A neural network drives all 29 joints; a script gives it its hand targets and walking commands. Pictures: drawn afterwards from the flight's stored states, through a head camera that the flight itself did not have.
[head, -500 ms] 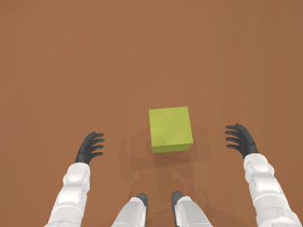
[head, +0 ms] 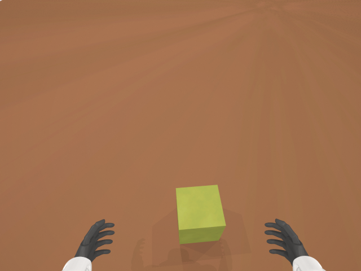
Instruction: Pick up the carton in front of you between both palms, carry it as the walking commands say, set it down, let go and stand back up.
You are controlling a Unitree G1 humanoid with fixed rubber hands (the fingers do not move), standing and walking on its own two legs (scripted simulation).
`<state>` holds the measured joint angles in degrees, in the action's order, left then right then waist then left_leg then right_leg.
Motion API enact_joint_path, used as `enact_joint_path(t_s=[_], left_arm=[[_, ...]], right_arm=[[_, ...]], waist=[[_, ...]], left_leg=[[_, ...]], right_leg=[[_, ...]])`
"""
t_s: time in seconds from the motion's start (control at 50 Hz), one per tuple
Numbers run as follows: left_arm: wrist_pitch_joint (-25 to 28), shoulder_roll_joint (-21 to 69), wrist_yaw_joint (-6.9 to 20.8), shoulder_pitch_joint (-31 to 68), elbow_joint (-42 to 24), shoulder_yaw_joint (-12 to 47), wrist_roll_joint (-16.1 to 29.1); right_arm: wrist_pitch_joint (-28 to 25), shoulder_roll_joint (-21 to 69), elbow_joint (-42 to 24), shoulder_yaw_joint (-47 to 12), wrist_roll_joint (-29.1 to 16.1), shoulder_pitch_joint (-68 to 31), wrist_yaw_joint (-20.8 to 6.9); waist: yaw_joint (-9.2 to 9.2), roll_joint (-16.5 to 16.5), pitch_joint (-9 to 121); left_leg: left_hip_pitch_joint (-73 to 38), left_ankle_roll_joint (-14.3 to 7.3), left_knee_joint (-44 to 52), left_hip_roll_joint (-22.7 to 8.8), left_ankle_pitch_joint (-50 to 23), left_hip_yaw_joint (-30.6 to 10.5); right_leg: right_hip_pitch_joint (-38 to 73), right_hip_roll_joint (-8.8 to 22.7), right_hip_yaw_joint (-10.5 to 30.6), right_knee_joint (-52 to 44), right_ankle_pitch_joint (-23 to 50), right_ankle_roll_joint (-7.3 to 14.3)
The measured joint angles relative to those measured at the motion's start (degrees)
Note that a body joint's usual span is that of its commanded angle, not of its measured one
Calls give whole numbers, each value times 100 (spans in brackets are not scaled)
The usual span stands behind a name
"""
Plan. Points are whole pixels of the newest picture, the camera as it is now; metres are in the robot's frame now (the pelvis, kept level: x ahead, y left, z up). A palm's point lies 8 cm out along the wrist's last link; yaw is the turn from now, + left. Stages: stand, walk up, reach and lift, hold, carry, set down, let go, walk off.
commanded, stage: let go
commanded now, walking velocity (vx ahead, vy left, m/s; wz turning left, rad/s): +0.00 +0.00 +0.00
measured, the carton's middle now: (198, 215) +0.46 -0.06 -0.65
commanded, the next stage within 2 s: stand in 0.24 s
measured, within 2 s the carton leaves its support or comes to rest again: neither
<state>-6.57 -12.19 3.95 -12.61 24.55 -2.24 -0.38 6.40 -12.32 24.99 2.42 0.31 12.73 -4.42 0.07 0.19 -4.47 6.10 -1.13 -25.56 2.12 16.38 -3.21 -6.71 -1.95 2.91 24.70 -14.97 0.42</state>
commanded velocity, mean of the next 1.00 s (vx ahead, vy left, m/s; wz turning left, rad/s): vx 0.00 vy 0.00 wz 0.00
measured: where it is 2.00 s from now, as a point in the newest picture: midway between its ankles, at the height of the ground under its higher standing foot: outside the picture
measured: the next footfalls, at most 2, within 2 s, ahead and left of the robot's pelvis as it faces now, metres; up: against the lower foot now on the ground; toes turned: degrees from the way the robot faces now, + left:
none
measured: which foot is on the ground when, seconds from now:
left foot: down 0.00-1.00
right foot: down 0.00-1.00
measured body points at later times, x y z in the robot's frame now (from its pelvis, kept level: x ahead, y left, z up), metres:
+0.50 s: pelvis +0.02 +0.00 -0.01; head +0.03 +0.01 +0.44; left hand +0.15 +0.24 -0.12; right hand +0.13 -0.28 -0.10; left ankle -0.03 +0.11 -0.74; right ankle -0.01 -0.12 -0.74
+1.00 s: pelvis +0.04 +0.00 -0.02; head +0.05 +0.01 +0.43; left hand +0.18 +0.24 -0.14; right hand +0.09 -0.27 -0.13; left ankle -0.03 +0.11 -0.74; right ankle -0.01 -0.12 -0.74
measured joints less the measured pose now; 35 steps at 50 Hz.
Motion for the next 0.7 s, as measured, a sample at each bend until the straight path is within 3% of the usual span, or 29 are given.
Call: enact_joint_path(t_s=[0.18, 0.24, 0.32, 0.42, 0.7], left_arm=[[-173, 46, 5, 39, -17, -23, -62], [-426, 25, -135, 28, -163, 8, -92], [391, -160, -405, -171, 505, 70, -192], [942, -271, -420, -416, 1283, 76, -176], [955, -249, -512, -369, 1762, 251, -66]], right_arm=[[190, 33, -76, 3, 61, -31, 5], [67, 14, 7, -9, 4, 24, 106], [-399, -99, 528, -55, 275, 132, 445], [-822, -253, 938, -2, 205, 344, 551], [-806, -194, 1105, -228, 65, 677, 701]], waist=[[-1, 31, -182], [-9, 49, -138], [-30, 24, 401], [18, -37, 714], [145, -122, 1074]], left_leg=[[-240, 23, -36, -38, 40, 15], [-207, 30, -99, -38, 66, -1], [339, 124, -371, -168, 242, 215], [736, 84, -604, -265, 425, 376], [892, 51, -960, -314, 875, 678]], right_leg=[[241, -29, -16, 28, -28, 26], [216, -29, -42, 87, -59, 32], [-357, -69, 2, 353, -190, 2], [-805, -165, 128, 566, -292, 51], [-1148, -226, 384, 1115, -740, 27]])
